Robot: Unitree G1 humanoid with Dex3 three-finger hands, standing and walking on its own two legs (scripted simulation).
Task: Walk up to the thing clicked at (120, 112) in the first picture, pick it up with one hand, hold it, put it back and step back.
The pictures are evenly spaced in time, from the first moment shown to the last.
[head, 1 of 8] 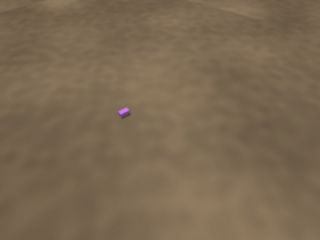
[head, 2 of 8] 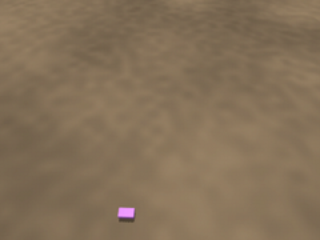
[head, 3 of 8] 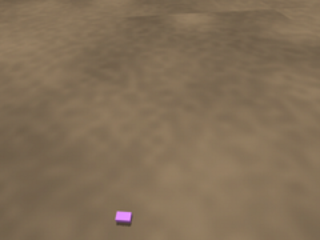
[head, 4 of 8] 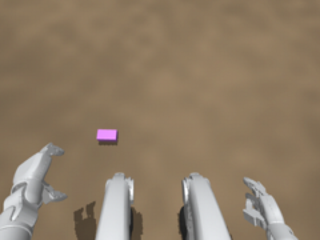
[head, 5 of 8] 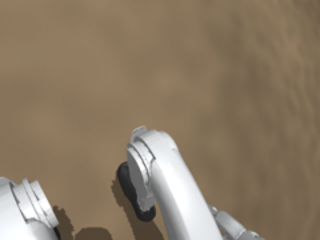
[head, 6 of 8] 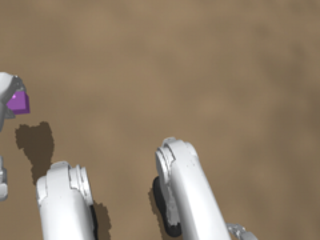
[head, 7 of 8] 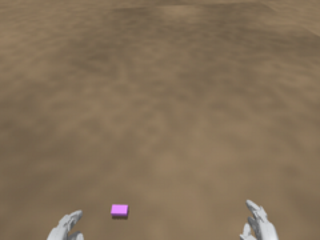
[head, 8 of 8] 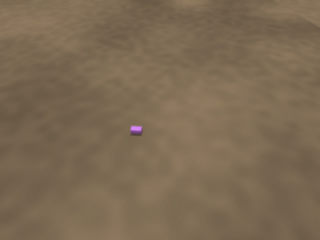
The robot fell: no
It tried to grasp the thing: yes
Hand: left
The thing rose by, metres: 0.68
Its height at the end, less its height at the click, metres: +0.00
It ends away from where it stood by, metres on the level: 0.01
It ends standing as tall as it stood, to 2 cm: yes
